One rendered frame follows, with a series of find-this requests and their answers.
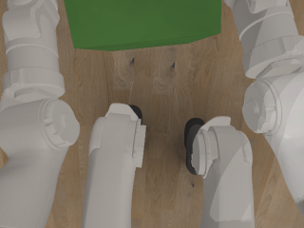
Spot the carton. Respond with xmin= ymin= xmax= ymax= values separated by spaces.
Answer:
xmin=64 ymin=0 xmax=222 ymax=51

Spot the robot left thigh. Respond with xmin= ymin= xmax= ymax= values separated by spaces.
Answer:
xmin=81 ymin=112 xmax=146 ymax=228

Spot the robot right forearm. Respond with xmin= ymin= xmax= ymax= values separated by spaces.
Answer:
xmin=223 ymin=0 xmax=304 ymax=80

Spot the robot left forearm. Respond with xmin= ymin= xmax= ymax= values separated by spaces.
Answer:
xmin=0 ymin=0 xmax=66 ymax=112

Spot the right robot upper arm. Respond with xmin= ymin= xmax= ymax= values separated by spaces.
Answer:
xmin=241 ymin=71 xmax=304 ymax=218

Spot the left robot upper arm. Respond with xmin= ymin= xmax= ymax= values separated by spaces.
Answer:
xmin=0 ymin=98 xmax=80 ymax=228

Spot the right robot shin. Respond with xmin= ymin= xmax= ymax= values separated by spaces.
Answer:
xmin=191 ymin=116 xmax=253 ymax=171

